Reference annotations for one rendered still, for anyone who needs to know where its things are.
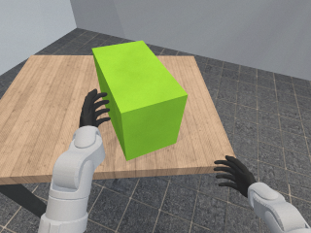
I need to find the right robot hand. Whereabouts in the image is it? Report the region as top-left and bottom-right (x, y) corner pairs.
(214, 155), (257, 198)

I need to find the table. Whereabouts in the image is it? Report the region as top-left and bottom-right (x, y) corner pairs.
(0, 54), (236, 218)

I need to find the left robot hand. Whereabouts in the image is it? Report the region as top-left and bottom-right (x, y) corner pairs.
(79, 89), (111, 128)

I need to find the carton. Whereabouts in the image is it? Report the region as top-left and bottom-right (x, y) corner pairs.
(91, 40), (188, 161)

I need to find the left robot forearm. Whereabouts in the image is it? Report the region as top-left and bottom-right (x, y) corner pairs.
(38, 125), (106, 233)

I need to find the right robot forearm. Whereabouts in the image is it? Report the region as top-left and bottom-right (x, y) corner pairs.
(247, 182), (311, 233)

